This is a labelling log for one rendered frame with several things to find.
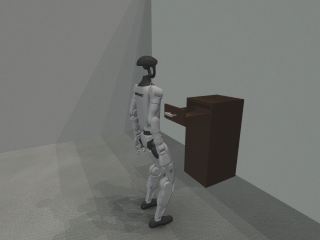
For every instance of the left robot forearm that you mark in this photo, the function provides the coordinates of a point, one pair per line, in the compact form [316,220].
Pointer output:
[135,125]

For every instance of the right robot shin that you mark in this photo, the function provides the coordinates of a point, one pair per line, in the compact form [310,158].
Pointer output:
[163,198]

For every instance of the robot right hand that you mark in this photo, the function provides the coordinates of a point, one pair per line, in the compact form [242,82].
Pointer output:
[163,161]

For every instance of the handle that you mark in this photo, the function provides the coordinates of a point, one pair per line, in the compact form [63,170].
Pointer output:
[169,114]

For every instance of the left robot upper arm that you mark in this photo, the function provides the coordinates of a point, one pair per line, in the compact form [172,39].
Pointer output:
[133,107]

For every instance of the right robot forearm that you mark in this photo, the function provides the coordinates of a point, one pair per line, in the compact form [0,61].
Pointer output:
[157,137]

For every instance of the cabinet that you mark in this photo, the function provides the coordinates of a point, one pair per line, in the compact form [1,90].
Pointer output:
[211,149]

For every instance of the right robot upper arm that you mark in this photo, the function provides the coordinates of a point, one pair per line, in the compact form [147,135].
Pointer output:
[156,95]

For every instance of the robot left foot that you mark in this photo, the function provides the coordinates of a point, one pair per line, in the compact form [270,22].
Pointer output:
[145,205]

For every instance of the robot left hand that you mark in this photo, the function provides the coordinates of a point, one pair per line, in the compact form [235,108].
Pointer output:
[136,142]

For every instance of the drawer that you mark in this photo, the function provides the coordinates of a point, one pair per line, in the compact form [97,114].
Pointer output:
[187,116]

